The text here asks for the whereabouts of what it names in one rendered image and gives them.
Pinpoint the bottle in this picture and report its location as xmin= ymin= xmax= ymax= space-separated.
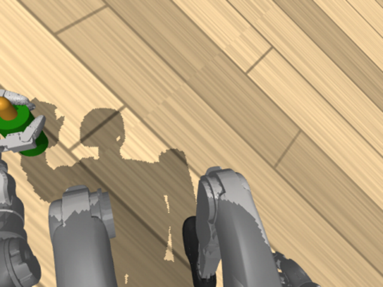
xmin=0 ymin=96 xmax=48 ymax=157

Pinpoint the left robot hand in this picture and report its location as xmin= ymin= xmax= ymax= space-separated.
xmin=0 ymin=89 xmax=45 ymax=159

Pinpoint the right robot foot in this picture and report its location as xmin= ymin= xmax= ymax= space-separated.
xmin=183 ymin=216 xmax=217 ymax=287

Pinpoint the left robot arm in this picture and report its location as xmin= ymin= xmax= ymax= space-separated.
xmin=0 ymin=159 xmax=41 ymax=287

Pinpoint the right robot hand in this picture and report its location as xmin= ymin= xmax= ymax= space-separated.
xmin=273 ymin=251 xmax=312 ymax=287

